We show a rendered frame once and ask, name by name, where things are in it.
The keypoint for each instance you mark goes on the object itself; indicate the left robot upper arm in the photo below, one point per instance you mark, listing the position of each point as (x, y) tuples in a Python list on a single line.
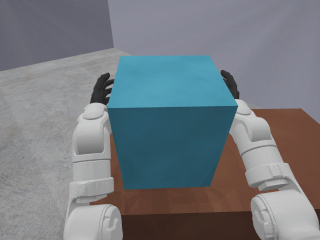
[(94, 222)]

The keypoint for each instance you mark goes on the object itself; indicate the right robot hand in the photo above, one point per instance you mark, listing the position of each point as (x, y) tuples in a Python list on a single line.
[(231, 84)]

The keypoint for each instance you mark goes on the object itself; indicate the right robot upper arm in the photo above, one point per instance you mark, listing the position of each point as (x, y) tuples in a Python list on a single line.
[(284, 215)]

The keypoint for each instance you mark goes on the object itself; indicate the robot left forearm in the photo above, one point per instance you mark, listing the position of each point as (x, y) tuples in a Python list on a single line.
[(91, 154)]

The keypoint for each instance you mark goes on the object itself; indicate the carton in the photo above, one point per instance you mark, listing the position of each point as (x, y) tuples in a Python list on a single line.
[(170, 117)]

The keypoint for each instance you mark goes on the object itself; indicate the robot right forearm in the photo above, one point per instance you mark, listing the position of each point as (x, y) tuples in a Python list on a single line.
[(265, 168)]

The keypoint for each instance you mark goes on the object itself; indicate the pedestal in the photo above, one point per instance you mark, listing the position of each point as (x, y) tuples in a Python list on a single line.
[(221, 211)]

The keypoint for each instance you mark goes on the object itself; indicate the left robot hand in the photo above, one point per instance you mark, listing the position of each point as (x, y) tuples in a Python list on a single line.
[(100, 92)]

